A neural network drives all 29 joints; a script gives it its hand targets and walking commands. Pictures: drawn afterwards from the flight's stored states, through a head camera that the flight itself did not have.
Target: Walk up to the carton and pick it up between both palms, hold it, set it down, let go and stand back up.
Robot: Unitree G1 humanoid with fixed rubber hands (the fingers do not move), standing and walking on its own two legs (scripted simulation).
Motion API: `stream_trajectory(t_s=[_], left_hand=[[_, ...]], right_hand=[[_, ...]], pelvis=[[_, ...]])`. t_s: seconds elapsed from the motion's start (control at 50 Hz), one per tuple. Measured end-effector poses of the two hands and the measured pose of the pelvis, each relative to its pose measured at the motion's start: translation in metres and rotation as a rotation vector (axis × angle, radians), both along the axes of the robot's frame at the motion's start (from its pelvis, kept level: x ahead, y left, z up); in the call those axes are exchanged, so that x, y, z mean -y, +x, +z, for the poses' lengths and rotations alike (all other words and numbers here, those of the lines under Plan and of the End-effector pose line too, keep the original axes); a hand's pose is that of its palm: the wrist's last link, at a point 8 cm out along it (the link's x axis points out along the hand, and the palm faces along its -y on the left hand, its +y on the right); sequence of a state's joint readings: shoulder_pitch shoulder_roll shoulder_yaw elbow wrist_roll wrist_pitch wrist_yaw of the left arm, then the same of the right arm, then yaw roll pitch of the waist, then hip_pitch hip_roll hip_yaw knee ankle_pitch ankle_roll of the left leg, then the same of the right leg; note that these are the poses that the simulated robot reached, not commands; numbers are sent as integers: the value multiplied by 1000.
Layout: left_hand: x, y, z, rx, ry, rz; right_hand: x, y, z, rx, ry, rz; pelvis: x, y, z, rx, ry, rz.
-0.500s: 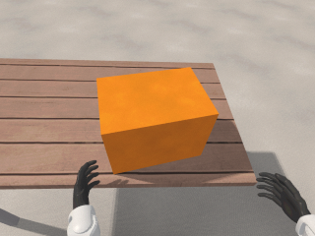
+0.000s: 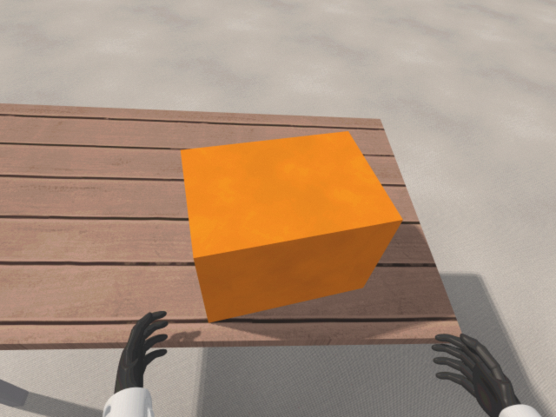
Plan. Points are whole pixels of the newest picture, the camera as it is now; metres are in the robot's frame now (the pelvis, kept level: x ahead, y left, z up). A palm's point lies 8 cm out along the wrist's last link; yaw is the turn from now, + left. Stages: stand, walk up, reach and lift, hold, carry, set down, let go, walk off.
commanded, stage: set down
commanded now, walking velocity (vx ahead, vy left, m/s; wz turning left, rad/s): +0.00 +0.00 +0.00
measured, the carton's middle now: (279, 225) +0.41 +0.02 +0.00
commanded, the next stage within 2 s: let go in 0.74 s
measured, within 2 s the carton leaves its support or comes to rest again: neither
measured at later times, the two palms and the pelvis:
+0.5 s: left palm (127, 374) +0.16 +0.21 -0.03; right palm (455, 412) +0.15 -0.24 -0.06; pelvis -0.02 +0.00 +0.00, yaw +1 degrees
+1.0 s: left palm (123, 364) +0.17 +0.22 -0.03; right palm out of the picture +0.14 -0.21 -0.08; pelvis -0.03 +0.00 +0.00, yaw +2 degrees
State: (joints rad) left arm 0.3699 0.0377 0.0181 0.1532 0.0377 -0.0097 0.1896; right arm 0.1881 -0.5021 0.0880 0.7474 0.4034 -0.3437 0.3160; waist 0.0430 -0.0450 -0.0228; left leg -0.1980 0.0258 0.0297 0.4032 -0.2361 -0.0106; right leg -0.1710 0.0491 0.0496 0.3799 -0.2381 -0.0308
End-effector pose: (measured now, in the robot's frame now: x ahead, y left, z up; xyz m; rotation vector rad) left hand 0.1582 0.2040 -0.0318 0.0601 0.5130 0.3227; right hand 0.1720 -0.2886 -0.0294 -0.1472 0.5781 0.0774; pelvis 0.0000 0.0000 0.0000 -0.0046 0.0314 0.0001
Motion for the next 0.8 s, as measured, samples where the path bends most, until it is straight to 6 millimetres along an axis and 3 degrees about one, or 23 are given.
stream_trajectory(t_s=[0.4, 0.8], left_hand=[[-6, 1, 1, -16, 7, -87], [-17, 9, 4, -72, -15, -200]], right_hand=[[-33, -19, -23, -46, -20, -21], [-74, -20, -46, -120, -71, -57]], pelvis=[[7, -11, 4, 54, 11, 5], [-2, -23, 2, 120, 12, 23]])
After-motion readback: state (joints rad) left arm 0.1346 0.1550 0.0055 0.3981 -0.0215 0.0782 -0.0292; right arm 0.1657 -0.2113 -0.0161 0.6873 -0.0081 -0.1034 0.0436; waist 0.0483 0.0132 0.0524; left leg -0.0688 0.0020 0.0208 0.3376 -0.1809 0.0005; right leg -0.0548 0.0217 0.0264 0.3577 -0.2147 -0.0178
